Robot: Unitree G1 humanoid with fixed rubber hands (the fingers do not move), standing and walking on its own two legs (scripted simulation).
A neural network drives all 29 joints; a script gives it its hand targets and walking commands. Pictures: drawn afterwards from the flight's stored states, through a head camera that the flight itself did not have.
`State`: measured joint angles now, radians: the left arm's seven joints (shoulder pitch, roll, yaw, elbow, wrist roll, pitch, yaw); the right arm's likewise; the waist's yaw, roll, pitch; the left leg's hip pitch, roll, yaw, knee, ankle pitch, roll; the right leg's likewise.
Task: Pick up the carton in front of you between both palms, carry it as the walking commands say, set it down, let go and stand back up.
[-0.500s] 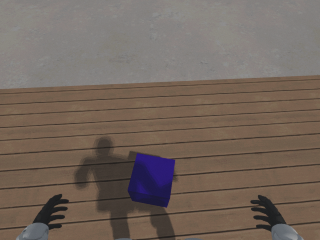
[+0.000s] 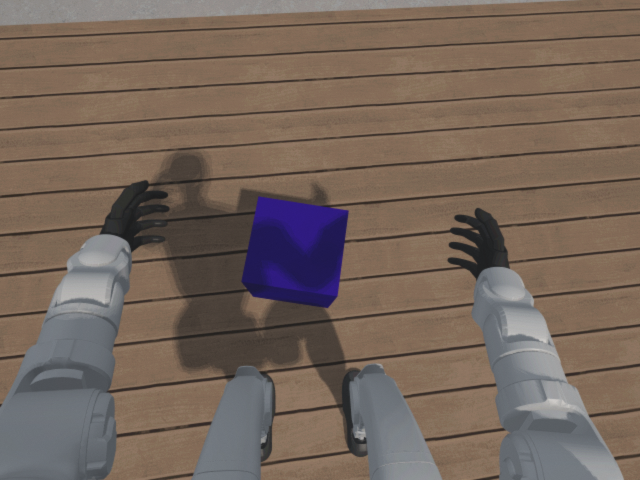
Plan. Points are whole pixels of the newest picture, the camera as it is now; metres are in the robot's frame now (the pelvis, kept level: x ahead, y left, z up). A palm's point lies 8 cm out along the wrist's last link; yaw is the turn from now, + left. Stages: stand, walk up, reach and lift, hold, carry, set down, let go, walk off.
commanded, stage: reach and lift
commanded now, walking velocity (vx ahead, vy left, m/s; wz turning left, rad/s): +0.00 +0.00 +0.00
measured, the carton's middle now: (296, 257) +0.49 +0.02 -0.56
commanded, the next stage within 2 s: none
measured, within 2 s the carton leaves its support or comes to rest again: neither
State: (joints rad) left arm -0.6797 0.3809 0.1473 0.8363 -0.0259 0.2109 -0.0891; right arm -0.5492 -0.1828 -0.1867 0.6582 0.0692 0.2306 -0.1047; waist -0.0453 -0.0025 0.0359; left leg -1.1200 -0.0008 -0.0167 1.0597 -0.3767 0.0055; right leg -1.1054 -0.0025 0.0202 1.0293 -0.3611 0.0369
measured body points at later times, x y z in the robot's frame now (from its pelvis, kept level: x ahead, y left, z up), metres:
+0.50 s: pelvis -0.01 +0.01 -0.05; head +0.31 +0.03 +0.26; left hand +0.55 +0.20 -0.17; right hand +0.48 -0.18 -0.17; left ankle +0.06 +0.11 -0.65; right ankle +0.06 -0.14 -0.65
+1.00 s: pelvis -0.05 +0.00 -0.25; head +0.31 +0.02 +0.01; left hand +0.52 +0.20 -0.42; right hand +0.47 -0.18 -0.41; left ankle +0.06 +0.11 -0.65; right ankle +0.06 -0.14 -0.65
